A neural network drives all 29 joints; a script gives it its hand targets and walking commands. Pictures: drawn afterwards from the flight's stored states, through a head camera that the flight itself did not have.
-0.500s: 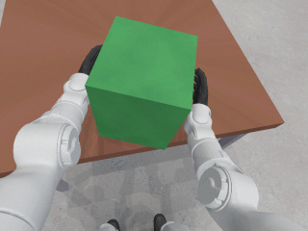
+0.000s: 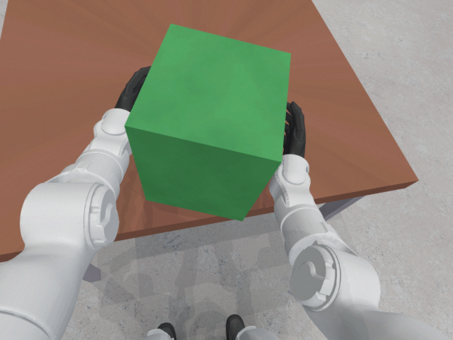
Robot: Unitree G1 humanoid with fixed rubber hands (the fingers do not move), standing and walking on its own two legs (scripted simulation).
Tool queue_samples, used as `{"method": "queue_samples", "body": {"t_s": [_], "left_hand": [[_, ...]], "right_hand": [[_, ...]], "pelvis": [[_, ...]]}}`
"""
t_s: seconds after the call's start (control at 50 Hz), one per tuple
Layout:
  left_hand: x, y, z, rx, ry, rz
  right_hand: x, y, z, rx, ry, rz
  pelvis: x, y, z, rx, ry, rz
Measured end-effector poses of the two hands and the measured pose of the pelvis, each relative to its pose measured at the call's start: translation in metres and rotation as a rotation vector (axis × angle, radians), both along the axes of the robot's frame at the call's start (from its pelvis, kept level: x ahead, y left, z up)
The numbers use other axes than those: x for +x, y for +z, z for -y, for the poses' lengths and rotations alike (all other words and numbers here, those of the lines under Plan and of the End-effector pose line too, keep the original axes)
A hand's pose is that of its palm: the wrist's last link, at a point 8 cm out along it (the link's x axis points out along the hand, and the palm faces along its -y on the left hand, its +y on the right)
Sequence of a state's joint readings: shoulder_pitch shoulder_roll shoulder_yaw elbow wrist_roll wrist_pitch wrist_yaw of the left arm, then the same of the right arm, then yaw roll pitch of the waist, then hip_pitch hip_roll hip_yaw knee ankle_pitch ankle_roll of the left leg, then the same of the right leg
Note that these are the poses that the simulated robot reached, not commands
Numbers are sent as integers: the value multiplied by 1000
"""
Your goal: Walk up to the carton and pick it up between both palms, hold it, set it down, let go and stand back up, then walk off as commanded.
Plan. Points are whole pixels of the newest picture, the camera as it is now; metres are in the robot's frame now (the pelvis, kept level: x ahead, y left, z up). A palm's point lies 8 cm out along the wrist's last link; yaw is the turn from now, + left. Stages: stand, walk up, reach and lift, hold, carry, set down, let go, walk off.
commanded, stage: reach and lift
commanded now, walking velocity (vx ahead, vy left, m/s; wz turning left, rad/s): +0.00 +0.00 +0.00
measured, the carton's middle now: (210, 134) +0.45 -0.02 +0.03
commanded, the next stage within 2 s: none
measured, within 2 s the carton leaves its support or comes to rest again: leaves its support in 1.54 s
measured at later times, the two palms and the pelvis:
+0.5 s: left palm (127, 110) +0.48 +0.13 +0.06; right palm (291, 153) +0.40 -0.15 +0.05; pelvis +0.00 +0.00 +0.00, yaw +0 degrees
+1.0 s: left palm (126, 113) +0.47 +0.13 +0.07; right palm (292, 155) +0.39 -0.15 +0.05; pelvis -0.01 -0.02 +0.00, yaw +1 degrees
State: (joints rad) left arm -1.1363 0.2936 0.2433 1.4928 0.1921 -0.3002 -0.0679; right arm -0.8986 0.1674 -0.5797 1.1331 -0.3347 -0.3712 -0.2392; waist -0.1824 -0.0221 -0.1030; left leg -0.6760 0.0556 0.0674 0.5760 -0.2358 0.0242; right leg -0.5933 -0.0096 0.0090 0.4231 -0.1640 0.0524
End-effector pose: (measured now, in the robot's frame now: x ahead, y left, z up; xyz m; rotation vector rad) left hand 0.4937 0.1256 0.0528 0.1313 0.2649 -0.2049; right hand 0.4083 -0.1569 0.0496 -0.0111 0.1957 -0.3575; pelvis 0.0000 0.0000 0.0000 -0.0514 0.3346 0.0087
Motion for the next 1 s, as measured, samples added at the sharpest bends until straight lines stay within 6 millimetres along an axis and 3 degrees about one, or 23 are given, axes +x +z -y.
{"method": "queue_samples", "body": {"t_s": [1.0], "left_hand": [[-22, 16, -2, 29, 37, 96]], "right_hand": [[-14, 1, -3, 63, -8, 111]], "pelvis": [[-11, 4, 15, 14, 4, -16]]}}
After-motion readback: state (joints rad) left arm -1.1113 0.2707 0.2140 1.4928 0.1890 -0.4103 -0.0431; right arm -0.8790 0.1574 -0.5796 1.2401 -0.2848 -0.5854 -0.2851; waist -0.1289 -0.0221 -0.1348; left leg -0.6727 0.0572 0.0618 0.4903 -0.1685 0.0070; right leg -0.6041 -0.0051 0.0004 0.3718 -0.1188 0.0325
